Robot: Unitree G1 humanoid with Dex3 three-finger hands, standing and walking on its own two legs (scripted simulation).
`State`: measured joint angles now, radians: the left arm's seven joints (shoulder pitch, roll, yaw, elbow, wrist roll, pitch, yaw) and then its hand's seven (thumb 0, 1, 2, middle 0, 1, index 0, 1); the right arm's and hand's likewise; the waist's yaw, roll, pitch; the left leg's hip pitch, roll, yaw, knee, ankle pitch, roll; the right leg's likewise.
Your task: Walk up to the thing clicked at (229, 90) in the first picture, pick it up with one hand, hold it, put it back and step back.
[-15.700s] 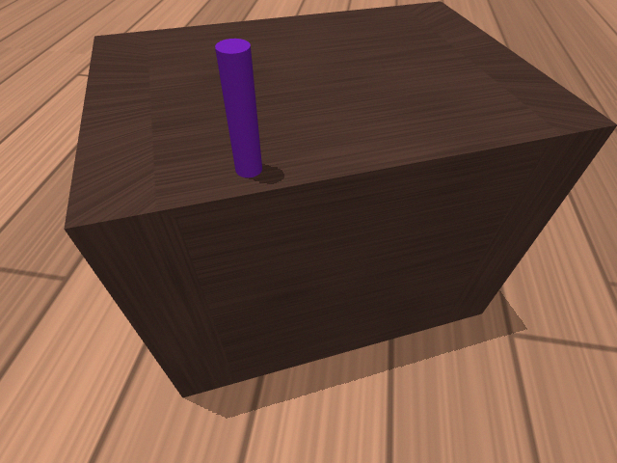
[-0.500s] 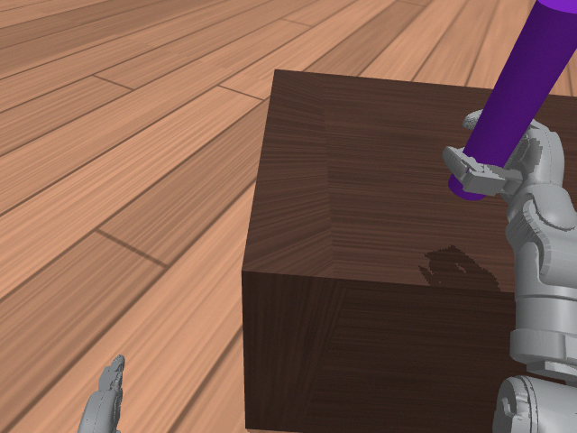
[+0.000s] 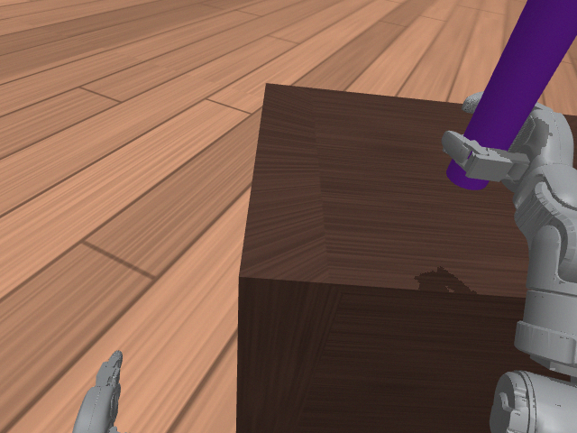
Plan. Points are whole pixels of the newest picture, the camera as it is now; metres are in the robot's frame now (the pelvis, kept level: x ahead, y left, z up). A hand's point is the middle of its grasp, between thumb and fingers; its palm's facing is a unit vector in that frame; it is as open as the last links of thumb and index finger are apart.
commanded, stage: lift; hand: right
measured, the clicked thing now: (511, 93) +0.36 -0.19 +0.35
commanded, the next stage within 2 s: hold in 0.40 s
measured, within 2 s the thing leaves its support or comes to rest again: neither
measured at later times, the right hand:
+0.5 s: hand (490, 130) +0.34 -0.17 +0.31, palm faces +0.15 +0.99 -0.01, open 7.2 cm
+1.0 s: hand (490, 108) +0.34 -0.16 +0.34, palm faces +0.13 +0.99 -0.01, open 7.3 cm
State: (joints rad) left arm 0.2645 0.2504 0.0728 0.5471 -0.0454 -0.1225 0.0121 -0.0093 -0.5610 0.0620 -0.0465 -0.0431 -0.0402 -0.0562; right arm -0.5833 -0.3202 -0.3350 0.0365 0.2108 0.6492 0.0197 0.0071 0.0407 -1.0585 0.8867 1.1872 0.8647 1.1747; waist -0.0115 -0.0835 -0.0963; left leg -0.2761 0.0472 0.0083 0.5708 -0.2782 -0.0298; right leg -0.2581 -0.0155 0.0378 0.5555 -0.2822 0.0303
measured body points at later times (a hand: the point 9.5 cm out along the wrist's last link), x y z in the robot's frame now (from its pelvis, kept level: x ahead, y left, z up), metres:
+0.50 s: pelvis -0.01 +0.00 +0.00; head -0.06 +0.03 +0.45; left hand +0.17 +0.24 -0.07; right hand +0.33 -0.23 +0.31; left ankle +0.02 +0.14 -0.73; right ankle +0.01 -0.14 -0.73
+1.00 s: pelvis -0.01 +0.00 +0.00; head -0.07 +0.04 +0.45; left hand +0.17 +0.25 -0.07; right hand +0.33 -0.21 +0.34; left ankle +0.02 +0.14 -0.73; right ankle +0.01 -0.14 -0.73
